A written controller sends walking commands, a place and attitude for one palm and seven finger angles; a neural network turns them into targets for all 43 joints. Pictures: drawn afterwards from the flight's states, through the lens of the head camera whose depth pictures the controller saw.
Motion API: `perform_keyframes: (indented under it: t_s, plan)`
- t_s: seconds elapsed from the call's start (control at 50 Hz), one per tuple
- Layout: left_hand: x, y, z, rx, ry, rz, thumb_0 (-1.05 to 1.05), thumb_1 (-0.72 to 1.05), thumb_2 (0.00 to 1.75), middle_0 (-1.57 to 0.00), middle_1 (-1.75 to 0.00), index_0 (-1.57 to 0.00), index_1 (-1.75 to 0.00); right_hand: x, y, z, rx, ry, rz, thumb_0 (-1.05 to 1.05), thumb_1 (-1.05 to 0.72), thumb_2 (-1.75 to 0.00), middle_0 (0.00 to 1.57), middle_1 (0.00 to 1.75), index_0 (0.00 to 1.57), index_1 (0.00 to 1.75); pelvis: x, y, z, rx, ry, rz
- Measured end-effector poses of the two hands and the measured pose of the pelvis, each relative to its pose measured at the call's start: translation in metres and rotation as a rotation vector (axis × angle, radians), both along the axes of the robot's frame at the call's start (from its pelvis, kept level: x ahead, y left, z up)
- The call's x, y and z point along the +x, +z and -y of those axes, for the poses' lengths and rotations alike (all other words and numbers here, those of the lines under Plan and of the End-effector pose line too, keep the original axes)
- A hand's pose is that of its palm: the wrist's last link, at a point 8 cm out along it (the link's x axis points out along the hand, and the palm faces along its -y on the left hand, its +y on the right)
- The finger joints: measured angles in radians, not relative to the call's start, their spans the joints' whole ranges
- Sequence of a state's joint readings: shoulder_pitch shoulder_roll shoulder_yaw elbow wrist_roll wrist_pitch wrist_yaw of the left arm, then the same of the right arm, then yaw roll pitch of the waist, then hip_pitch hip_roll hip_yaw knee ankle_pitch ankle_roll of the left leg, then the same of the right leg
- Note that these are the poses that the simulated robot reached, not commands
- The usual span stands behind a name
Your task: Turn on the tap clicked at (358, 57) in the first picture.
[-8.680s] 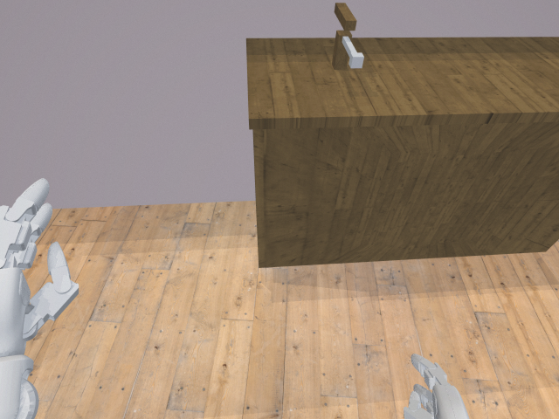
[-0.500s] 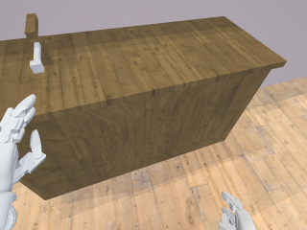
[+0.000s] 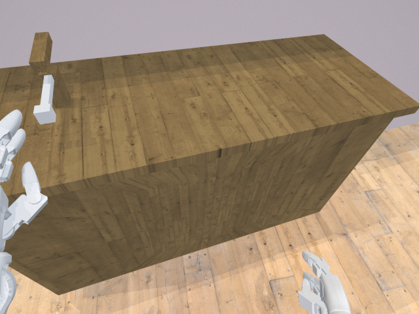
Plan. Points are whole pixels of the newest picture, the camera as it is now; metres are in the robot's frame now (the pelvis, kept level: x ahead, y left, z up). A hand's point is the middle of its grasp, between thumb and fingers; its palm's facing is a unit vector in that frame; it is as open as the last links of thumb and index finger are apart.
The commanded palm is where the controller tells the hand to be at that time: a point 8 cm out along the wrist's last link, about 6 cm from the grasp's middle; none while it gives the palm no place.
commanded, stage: shuffle to correct the standing spot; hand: left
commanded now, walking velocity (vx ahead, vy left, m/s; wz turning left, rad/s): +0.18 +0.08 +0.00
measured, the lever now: (45, 114) +0.43 +0.37 +0.13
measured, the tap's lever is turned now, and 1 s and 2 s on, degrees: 0 0 0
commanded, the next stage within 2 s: come to a stop and stand still in 0.96 s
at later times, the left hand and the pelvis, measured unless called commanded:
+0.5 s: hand (53, 171) +0.26 +0.25 +0.18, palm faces +0.40 -0.80 -0.46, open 7.4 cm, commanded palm +0.20 +0.29 +0.19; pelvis +0.05 +0.01 -0.02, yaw +2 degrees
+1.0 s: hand (21, 149) +0.29 +0.31 +0.19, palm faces +0.45 -0.82 -0.36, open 7.4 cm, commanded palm +0.24 +0.34 +0.19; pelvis +0.09 +0.05 +0.01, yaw +2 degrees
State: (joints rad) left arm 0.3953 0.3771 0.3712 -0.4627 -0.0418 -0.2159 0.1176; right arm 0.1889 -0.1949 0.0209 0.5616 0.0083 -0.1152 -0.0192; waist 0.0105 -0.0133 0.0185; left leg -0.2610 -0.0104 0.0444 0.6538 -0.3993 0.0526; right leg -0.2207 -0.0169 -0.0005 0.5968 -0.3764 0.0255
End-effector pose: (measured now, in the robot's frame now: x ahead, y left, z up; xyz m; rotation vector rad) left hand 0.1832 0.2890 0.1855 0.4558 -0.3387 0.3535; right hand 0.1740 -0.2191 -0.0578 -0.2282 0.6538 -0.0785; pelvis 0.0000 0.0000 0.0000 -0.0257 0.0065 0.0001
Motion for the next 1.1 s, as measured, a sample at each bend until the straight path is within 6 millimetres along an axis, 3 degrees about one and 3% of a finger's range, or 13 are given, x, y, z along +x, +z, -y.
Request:
perform_keyframes:
  t_s: [0.22, 0.36, 0.44, 0.52, 0.64, 0.74, 0.84, 0.9, 0.98, 1.1]
  plan:
    - [0.020, -0.001, -0.011, 0.003, -0.005, 0.050, 0.01, 0.89, 0.89, -0.21, -0.30, -0.21, -0.30, 0.008, -0.016, 0.001, -0.006, -0.049, -0.060, 0.02, -0.91, -0.90, 0.20, 0.30, 0.20, 0.30, 0.021, -0.011, -0.013, 0.012, -0.014, 0.016]
    - [0.041, 0.012, 0.002, 0.020, -0.039, 0.007, 0.01, 0.89, 0.89, -0.21, -0.30, -0.20, -0.30, -0.008, -0.018, -0.010, 0.057, -0.086, -0.093, 0.02, -0.91, -0.90, 0.20, 0.30, 0.20, 0.30, 0.034, 0.003, -0.013, 0.014, -0.022, 0.042]
    - [0.045, 0.018, 0.006, 0.107, -0.048, 0.005, 0.01, 0.89, 0.89, -0.21, -0.30, -0.21, -0.30, -0.006, -0.034, -0.007, 0.061, -0.075, -0.122, 0.01, -0.90, -0.90, 0.20, 0.30, 0.20, 0.30, 0.046, -0.005, -0.008, 0.008, 0.015, 0.055]
    - [0.036, 0.010, -0.003, 0.111, -0.006, 0.033, 0.01, 0.88, 0.89, -0.22, -0.30, -0.21, -0.30, 0.007, -0.051, 0.002, 0.025, -0.034, -0.168, 0.02, -0.90, -0.90, 0.20, 0.30, 0.21, 0.30, 0.046, -0.017, -0.006, -0.002, 0.027, 0.073]
    - [0.031, 0.002, -0.013, -0.009, 0.038, 0.032, 0.01, 0.88, 0.89, -0.21, -0.30, -0.21, -0.30, 0.024, -0.024, 0.003, -0.041, -0.007, -0.157, 0.02, -0.91, -0.90, 0.20, 0.30, 0.20, 0.30, 0.050, -0.002, -0.013, 0.026, 0.015, 0.055]
    - [0.041, 0.013, -0.025, -0.043, 0.011, 0.084, 0.01, 0.88, 0.89, -0.21, -0.30, -0.21, -0.30, 0.042, 0.007, -0.009, -0.096, -0.015, -0.053, 0.02, -0.91, -0.90, 0.20, 0.30, 0.20, 0.30, 0.059, 0.006, -0.031, 0.034, 0.011, 0.047]
    - [0.057, 0.021, -0.050, 0.010, 0.017, 0.121, 0.01, 0.88, 0.89, -0.21, -0.30, -0.21, -0.30, 0.055, 0.014, -0.032, -0.051, -0.051, 0.030, 0.01, -0.91, -0.90, 0.20, 0.30, 0.20, 0.30, 0.064, 0.004, -0.047, 0.014, 0.024, 0.062]
    - [0.063, 0.018, -0.061, 0.005, 0.046, 0.069, 0.01, 0.89, 0.89, -0.21, -0.30, -0.21, -0.30, 0.056, 0.012, -0.048, -0.003, -0.044, 0.012, 0.01, -0.91, -0.90, 0.20, 0.30, 0.20, 0.30, 0.072, 0.010, -0.051, 0.008, 0.031, 0.040]
    - [0.065, 0.014, -0.058, -0.009, 0.058, 0.008, 0.01, 0.89, 0.89, -0.21, -0.30, -0.20, -0.30, 0.056, 0.002, -0.064, 0.028, -0.013, -0.047, 0.01, -0.91, -0.90, 0.20, 0.30, 0.20, 0.30, 0.084, 0.015, -0.054, 0.001, 0.027, 0.016]
    - [0.081, 0.016, -0.050, 0.047, 0.086, -0.007, 0.01, 0.89, 0.89, -0.21, -0.30, -0.20, -0.30, 0.070, -0.022, -0.067, 0.047, 0.029, -0.106, 0.01, -0.90, -0.90, 0.21, 0.30, 0.21, 0.30, 0.102, 0.005, -0.046, 0.015, 0.028, 0.006]
